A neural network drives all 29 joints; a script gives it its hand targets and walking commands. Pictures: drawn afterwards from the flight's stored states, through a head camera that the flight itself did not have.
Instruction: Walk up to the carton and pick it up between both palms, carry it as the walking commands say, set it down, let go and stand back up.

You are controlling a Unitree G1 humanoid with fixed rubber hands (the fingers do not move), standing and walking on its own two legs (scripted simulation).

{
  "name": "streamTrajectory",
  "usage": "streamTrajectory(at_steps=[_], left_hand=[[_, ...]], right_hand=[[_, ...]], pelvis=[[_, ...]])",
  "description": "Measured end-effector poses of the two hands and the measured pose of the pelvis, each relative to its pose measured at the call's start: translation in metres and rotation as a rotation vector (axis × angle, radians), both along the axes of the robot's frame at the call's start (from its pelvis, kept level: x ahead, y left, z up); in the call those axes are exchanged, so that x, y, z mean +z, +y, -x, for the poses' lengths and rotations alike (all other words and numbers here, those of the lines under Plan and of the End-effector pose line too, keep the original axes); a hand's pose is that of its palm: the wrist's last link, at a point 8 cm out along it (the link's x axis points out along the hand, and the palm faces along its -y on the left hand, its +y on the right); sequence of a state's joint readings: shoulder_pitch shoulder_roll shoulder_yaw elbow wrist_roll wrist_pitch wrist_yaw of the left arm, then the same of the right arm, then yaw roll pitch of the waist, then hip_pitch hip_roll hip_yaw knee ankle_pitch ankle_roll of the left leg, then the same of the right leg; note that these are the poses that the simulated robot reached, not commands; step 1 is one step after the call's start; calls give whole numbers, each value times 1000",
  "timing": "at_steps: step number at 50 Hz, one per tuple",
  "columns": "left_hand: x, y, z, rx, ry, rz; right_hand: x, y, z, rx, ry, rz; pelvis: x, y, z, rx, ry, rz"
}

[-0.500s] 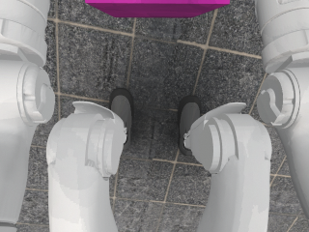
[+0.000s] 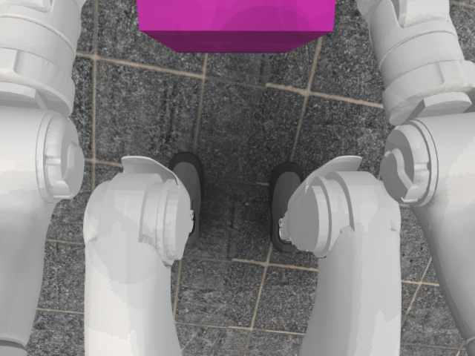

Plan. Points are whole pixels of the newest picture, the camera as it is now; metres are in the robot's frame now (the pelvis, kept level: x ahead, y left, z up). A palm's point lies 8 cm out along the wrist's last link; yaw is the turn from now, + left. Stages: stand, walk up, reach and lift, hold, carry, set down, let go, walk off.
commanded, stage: reach and lift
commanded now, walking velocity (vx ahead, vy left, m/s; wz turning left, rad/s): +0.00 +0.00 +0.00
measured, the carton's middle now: out of the picture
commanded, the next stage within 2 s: none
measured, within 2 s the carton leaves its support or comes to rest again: leaves its support in 1.10 s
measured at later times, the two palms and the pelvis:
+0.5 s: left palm out of the picture +0.57 +0.17 -0.17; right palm out of the picture +0.58 -0.13 -0.18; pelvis +0.01 +0.00 +0.00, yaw -1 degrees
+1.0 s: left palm out of the picture +0.57 +0.17 -0.17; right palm out of the picture +0.58 -0.13 -0.18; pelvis +0.01 +0.00 -0.01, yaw -1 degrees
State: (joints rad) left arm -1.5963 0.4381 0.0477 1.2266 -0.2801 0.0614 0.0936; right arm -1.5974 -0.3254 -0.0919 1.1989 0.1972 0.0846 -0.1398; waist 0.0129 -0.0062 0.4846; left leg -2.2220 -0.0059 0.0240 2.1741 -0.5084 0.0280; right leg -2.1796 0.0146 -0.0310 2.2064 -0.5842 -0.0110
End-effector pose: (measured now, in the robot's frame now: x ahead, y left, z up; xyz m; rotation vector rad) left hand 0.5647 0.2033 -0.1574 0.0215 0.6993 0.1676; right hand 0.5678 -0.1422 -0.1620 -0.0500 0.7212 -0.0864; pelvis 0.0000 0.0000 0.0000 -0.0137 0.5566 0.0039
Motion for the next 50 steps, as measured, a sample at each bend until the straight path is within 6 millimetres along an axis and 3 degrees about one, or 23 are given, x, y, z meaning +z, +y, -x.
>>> streamTrajectory(at_steps=[6,12,22,37,50], left_hand=[[-4,-35,-13,-71,0,29],[-13,-34,-9,-58,33,7],[-18,-34,-9,-43,19,13],[-20,-32,-8,-61,21,56],[-16,-35,-8,-24,39,-4]], right_hand=[[-3,-6,-4,-18,-4,-16],[-14,15,-9,24,-1,-40],[-14,17,-11,29,-3,-4],[-18,14,-9,12,-4,-85],[-13,16,-10,48,12,-39]], pelvis=[[-2,5,5,-9,-5,14],[1,4,-2,-15,14,0],[-1,-1,-8,-12,5,2],[-16,2,-8,-16,-13,-2],[-13,-1,-12,-21,-18,-13]])
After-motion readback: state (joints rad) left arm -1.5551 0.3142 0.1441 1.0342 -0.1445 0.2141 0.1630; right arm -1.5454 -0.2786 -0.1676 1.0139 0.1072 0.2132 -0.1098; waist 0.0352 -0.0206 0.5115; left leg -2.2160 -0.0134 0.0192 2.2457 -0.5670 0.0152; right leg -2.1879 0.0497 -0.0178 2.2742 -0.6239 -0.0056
